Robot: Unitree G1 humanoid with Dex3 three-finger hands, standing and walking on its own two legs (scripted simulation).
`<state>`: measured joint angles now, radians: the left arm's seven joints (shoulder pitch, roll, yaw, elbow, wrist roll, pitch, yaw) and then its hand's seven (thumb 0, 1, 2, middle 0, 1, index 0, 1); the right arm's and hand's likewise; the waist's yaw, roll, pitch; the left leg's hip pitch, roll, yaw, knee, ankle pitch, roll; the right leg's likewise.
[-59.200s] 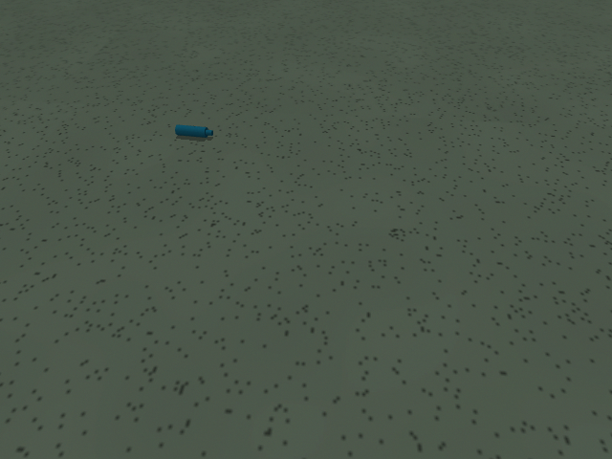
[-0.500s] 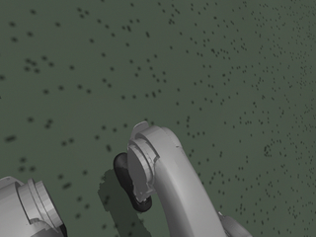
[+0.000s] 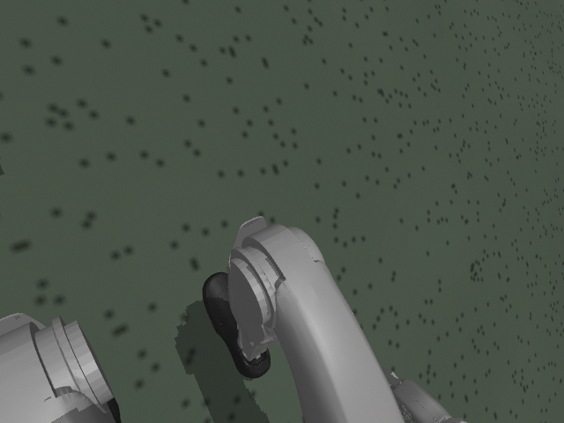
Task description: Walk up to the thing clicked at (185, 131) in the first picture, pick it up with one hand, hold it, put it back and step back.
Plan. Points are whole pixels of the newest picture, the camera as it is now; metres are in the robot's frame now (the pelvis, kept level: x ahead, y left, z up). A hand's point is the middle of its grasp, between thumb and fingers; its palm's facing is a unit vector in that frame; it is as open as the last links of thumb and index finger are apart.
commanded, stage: withdraw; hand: left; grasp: from above
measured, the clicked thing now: out of the picture +0.50 +0.28 -0.29
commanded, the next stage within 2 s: home in 0.94 s
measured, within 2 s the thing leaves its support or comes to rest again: neither
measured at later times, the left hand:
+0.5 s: hand out of the picture +0.50 +0.33 -0.11, palm faces -0.36 -0.11 -0.93, open 14.0 cm
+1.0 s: hand out of the picture +0.48 +0.31 -0.14, palm faces -0.43 -0.10 -0.90, open 13.7 cm
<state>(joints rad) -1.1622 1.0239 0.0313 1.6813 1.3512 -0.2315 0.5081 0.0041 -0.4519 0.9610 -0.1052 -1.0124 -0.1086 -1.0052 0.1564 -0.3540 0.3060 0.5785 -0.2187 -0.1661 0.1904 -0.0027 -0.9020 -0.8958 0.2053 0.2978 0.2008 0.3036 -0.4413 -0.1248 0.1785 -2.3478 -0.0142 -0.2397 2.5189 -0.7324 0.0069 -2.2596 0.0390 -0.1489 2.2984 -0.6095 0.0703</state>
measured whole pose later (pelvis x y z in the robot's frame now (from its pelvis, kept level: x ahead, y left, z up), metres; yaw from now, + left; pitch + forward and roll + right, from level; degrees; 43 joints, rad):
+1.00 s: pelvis -0.01 -0.01 +0.02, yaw +6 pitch +35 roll -9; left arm -1.20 0.83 0.00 1.53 1.28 -0.15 0.31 0.00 -0.46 0.96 -0.14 -0.97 -0.14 -0.97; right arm 0.20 -0.32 0.16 0.64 -0.14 -0.01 0.09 0.00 -0.90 -0.89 0.20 0.30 0.20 0.30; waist -0.35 -0.02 0.01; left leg -2.35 -0.03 -0.14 2.39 -0.66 -0.01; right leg -2.29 0.00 -0.07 2.26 -0.58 0.04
